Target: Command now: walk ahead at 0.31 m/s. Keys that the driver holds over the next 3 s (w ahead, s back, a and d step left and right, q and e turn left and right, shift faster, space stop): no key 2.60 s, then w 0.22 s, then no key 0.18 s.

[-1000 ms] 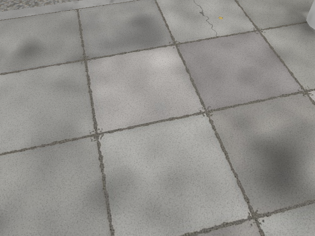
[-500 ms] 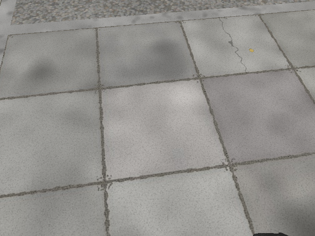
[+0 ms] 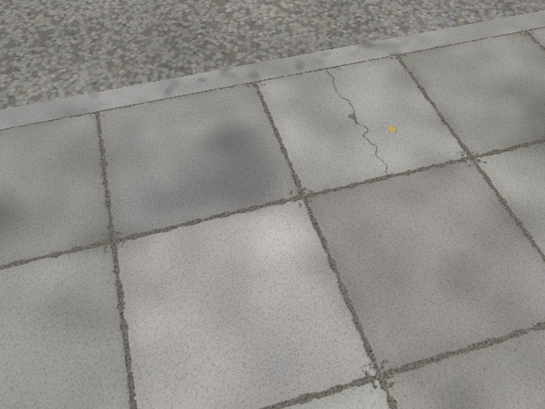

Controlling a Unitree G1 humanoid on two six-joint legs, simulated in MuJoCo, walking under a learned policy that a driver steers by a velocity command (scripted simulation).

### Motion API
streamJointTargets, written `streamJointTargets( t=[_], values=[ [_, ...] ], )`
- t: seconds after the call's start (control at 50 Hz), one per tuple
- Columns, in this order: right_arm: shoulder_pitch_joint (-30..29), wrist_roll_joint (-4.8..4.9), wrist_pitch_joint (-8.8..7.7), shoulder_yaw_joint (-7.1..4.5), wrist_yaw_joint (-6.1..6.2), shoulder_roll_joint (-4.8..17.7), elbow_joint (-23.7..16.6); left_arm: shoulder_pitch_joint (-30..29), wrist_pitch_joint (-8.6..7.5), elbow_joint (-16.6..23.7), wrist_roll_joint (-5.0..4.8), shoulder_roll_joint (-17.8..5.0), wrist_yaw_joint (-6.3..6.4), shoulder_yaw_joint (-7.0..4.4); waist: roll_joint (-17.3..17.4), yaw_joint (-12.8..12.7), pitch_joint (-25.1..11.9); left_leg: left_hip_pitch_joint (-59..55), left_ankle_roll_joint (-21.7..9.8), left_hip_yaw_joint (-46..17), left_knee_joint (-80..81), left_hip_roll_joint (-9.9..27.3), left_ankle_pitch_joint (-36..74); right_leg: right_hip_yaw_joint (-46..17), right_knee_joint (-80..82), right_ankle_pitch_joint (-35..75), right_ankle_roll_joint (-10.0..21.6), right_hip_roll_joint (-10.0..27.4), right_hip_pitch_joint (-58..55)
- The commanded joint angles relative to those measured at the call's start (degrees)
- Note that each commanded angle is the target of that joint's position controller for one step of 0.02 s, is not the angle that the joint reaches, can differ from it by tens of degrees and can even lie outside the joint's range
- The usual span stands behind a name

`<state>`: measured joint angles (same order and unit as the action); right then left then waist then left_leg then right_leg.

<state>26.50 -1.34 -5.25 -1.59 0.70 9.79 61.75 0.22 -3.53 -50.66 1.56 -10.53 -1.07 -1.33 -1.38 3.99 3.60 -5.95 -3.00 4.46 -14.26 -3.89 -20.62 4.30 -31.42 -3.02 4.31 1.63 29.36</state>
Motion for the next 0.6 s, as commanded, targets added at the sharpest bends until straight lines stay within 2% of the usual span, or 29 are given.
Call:
streamJointTargets(
  t=[0.02,0.04,0.06,0.08,0.1,0.12,0.14,0.16,0.18,0.2,0.24,0.3,0.34,0.38,0.4,0.42,0.44,0.46,0.48,0.5,0.54,0.6],
  values=[
    [0.04,0.83,-0.2,-1.33,0.7,8.47,-1.32,17.96,-2.37,-3.79,0.98,-6.67,1.33,-2.2,4.42,-9.68,-6.75,5.61,-3.06,-2.93,-22.04,11.41,53.48,0.29,7.82,9.68,2.97,-2.12,-21.2],
    [0.74,1.85,-0.35,-0.72,0.83,6.7,-3.17,26.26,-3.0,-5.36,2.35,-11.27,1.83,-3.17,-0.84,-11.28,-14.58,16.85,-1.43,-1.08,-37.43,8.09,29.49,-10.66,2.97,33.07,5.35,10.63,-36.71],
    [12.13,4.75,0.43,0.15,0.79,1.21,-1.46,26.54,-2.31,-5.54,1.2,-14.74,1.34,-4.0,-12.86,-7.14,-25.58,31.07,0.36,-1.27,-57.95,-1.25,-17.77,-29.16,1.46,56.86,17.35,26.57,-51.72],
    [8.27,2.65,1.37,-1.52,1.27,7.09,-0.4,24.25,-1.33,-4.27,-1.56,-12.2,1.0,-3.8,-1.93,-7.8,-24.8,31.51,0.17,-8.41,-60.04,0.77,-13.64,-26.96,4.15,51.65,16.35,22.57,-45.03],
    [2.02,1.62,1.45,-1.48,1.0,5.95,-2.35,17.5,-1.19,-3.53,-1.75,-9.0,1.14,-2.7,-2.62,-6.04,-15.54,33.9,0.48,-8.36,-58.44,2.66,-9.81,-20.83,7.6,44.79,14.42,19.92,-36.54],
    [-1.0,0.62,1.57,-1.39,0.79,4.9,-2.85,13.97,-1.13,-3.27,-1.38,-5.53,1.32,-1.63,-1.18,-4.72,-9.31,33.8,0.86,-7.82,-54.81,4.49,-6.66,-16.84,10.93,39.49,11.98,16.99,-29.15],
    [-2.47,-0.19,2.24,-1.65,0.46,4.91,-3.03,13.05,-1.19,-3.54,-1.44,-3.97,1.77,-1.06,-1.7,-3.7,-6.4,32.05,1.33,-7.8,-51.6,5.58,-4.76,-13.62,13.12,37.01,10.32,14.75,-24.14],
    [-0.89,-0.72,3.21,-1.52,0.15,3.85,-2.48,12.98,-1.2,-4.19,-1.43,-2.85,2.11,-0.49,-2.1,-2.17,-6.07,27.45,1.83,-7.45,-48.66,5.94,-3.08,-10.87,14.34,35.97,8.89,13.05,-19.59],
    [0.38,-0.67,4.01,-1.32,-0.01,2.52,-1.65,13.3,-1.44,-4.61,-1.07,-2.63,2.19,-0.17,-1.76,-1.31,-6.83,23.8,2.19,-6.86,-46.65,5.42,-1.98,-9.05,14.76,36.76,8.57,12.13,-17.05],
    [1.23,-0.44,4.67,-1.09,0.01,1.5,-1.19,13.3,-1.75,-4.89,-0.82,-3.55,2.18,-0.19,-1.91,-0.4,-7.33,21.62,2.59,-6.13,-44.48,5.03,-1.43,-7.44,14.94,37.58,8.62,11.45,-15.2],
    [0.0,-0.3,5.67,-0.83,0.41,1.32,-1.02,12.81,-2.05,-5.15,-0.33,-5.05,1.99,-0.14,-2.93,0.34,-7.4,20.22,2.82,-5.29,-37.78,5.11,-0.41,-5.66,15.4,33.79,8.28,10.46,-13.41],
    [-4.62,-0.21,6.68,-0.54,1.16,2.58,-1.39,14.77,-1.11,-6.04,-0.13,-5.84,1.98,-0.08,-4.98,-1.54,-6.91,19.05,2.65,-4.22,-29.16,5.54,1.37,-6.92,17.33,15.01,7.36,9.8,-12.56],
    [-6.9,-0.02,6.93,-0.31,1.31,3.04,-1.41,15.77,-0.11,-6.52,-0.16,-6.1,2.13,-0.15,-4.93,-2.65,-5.64,18.22,2.52,-3.8,-25.6,5.73,2.03,-9.08,19.21,-0.64,7.17,9.95,-11.25],
    [-7.8,0.0,6.67,0.05,1.38,2.7,-1.04,15.51,0.86,-6.76,-0.48,-5.91,2.35,-0.11,-3.6,-2.54,-3.33,16.35,2.11,-3.29,-19.73,5.6,3.67,-10.94,19.65,-12.6,6.38,9.84,-9.44],
    [-7.11,-0.1,6.35,0.32,1.45,2.23,-0.44,15.0,1.25,-6.74,-0.83,-5.64,2.46,-0.01,-2.35,-1.92,-2.27,13.73,1.74,-2.99,-14.55,5.59,6.53,-11.24,19.07,-16.31,5.17,9.37,-8.0],
    [-7.04,-0.31,5.86,0.57,1.58,2.57,-0.23,16.1,1.47,-7.13,-0.82,-5.11,2.55,0.1,-0.46,-2.1,-1.04,11.78,1.42,-5.07,-9.31,7.07,9.79,-11.54,18.71,-18.62,3.15,8.54,-6.86],
    [-6.01,-0.74,5.15,0.59,1.75,3.91,0.0,17.03,1.56,-7.26,-0.82,-4.4,2.55,0.17,1.54,-2.75,-0.4,10.73,0.98,-8.97,-6.24,10.67,11.83,-11.08,16.87,-18.26,1.23,7.01,-6.68],
    [-8.12,0.11,4.74,0.3,1.78,6.05,0.1,20.85,1.76,-7.82,-1.51,-2.44,2.35,0.27,6.89,-6.27,1.23,15.33,-0.25,-11.99,-5.97,12.38,11.12,-7.76,16.52,-14.79,-0.18,2.68,-8.79],
    [-8.82,0.81,4.46,0.66,1.44,4.03,0.49,20.6,2.03,-8.92,-1.39,-2.33,2.41,0.39,7.79,-5.51,1.45,21.55,-0.16,-12.06,-3.78,11.94,6.58,-6.06,14.83,-10.46,-0.77,1.59,-15.79],
    [-9.0,0.92,4.05,1.02,1.28,2.93,0.54,20.38,2.16,-9.17,-1.23,-3.03,2.51,0.13,7.08,-5.56,1.13,23.85,0.54,-11.44,-2.61,11.16,5.63,-6.34,13.78,-7.88,-0.82,2.15,-19.82],
    [-8.97,1.04,3.81,1.03,1.52,3.08,0.91,20.18,2.28,-9.67,-0.97,-3.7,2.56,-0.08,5.88,-5.55,0.15,22.38,1.14,-10.02,-2.64,9.89,7.82,-7.0,13.52,-6.38,-0.53,3.08,-21.39],
    [-7.77,1.01,3.86,1.1,1.68,2.66,1.54,19.81,2.15,-10.5,-0.98,-2.53,2.74,0.27,3.11,-4.97,0.0,19.34,0.77,-9.65,-3.3,9.83,10.46,-7.15,14.16,-5.94,-0.72,3.45,-19.96]
  ],
)
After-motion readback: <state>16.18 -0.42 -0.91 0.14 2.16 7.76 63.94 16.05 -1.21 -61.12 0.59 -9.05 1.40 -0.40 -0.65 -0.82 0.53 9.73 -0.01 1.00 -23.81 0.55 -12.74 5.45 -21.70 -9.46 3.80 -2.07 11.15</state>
